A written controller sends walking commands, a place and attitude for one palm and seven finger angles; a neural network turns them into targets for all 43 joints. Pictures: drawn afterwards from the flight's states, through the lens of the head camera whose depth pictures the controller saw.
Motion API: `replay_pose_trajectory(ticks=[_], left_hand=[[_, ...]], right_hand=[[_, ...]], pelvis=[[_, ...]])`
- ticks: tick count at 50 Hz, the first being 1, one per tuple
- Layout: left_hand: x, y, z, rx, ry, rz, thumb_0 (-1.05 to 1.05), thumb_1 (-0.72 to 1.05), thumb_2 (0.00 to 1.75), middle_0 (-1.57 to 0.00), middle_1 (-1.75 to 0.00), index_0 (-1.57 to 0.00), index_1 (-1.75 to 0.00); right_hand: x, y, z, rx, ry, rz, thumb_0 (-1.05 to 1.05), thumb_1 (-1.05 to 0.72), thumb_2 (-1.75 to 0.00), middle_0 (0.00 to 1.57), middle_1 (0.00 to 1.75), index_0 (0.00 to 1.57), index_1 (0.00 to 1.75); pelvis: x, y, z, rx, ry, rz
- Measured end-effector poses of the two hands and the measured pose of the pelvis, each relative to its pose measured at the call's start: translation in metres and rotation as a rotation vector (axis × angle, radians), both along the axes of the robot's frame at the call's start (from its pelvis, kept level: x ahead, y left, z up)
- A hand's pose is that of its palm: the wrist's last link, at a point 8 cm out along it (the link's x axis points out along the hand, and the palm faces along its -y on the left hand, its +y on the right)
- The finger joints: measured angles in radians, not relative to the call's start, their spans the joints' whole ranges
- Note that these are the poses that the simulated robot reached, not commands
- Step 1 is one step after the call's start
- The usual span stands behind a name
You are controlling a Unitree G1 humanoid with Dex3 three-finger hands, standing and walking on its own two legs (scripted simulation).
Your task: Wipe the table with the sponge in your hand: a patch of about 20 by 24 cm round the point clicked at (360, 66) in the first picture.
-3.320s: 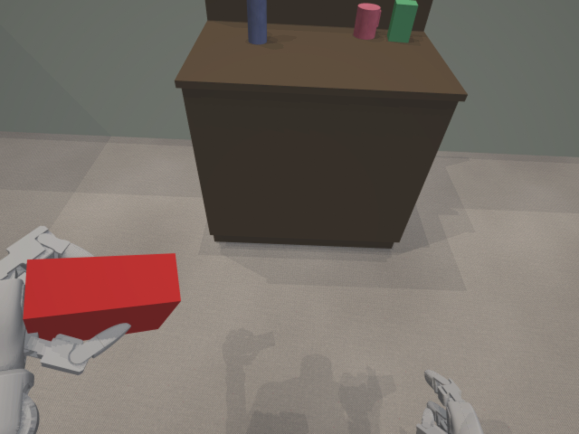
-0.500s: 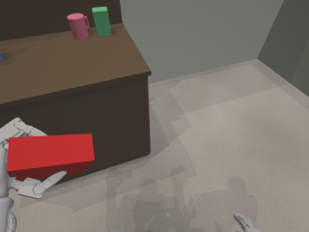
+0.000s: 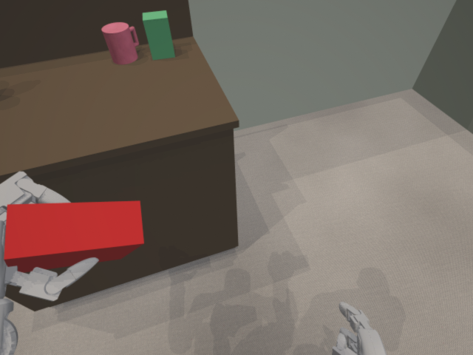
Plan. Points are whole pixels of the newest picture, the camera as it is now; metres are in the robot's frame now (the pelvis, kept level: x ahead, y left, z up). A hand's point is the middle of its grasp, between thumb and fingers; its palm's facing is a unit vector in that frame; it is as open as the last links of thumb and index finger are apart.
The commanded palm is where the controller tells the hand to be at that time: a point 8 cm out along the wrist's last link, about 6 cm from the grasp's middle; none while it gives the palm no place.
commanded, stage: take the last steps up to it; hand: left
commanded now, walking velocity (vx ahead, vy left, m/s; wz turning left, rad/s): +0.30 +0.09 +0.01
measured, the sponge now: (95, 235) +0.23 +0.20 +0.16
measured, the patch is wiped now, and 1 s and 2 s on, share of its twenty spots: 0.00 0.00 0.00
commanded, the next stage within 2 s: come to a stop and stand still in 0.60 s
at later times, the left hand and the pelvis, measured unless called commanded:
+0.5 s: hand (97, 148) +0.35 +0.23 +0.19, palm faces +0.38 -0.81 -0.45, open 9.7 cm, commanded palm +0.29 +0.28 +0.19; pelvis +0.13 +0.00 +0.01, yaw -1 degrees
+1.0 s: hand (118, 120) +0.43 +0.23 +0.18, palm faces +0.37 -0.81 -0.45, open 9.7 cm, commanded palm +0.37 +0.27 +0.19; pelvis +0.21 +0.00 +0.00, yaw -1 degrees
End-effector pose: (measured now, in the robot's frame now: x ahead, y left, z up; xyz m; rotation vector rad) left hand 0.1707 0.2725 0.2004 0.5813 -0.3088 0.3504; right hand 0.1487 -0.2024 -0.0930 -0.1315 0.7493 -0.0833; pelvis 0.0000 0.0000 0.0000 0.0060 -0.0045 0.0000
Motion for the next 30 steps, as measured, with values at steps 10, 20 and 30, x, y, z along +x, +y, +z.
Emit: replay_pose_trajectory(ticks=[10, 20, 30], left_hand=[[0.058, -0.006, -0.005, -0.051, 0.042, 0.006, 0.00, -0.45, 0.99, -0.80, -1.33, -0.79, -1.32], [0.124, 0.013, -0.005, -0.026, -0.045, -0.048, 0.00, -0.45, 0.99, -0.80, -1.33, -0.79, -1.33], [0.153, -0.021, 0.003, 0.025, 0.007, -0.027, 0.00, -0.45, 0.99, -0.80, -1.33, -0.79, -1.33]], right_hand=[[0.042, -0.047, 0.012, -0.103, 0.095, -0.034, 0.01, -0.91, -0.90, 0.20, 0.30, 0.20, 0.29], [0.110, -0.035, 0.022, -0.118, -0.020, -0.097, 0.01, -0.91, -0.90, 0.20, 0.30, 0.20, 0.29], [0.152, -0.016, -0.003, 0.024, -0.005, -0.021, 0.01, -0.90, -0.90, 0.20, 0.30, 0.20, 0.30]], pelvis=[[0.049, -0.006, 0.014, 0.034, 0.016, 0.009], [0.103, 0.009, -0.001, 0.030, -0.003, -0.016], [0.151, -0.017, -0.003, 0.009, 0.007, -0.005]])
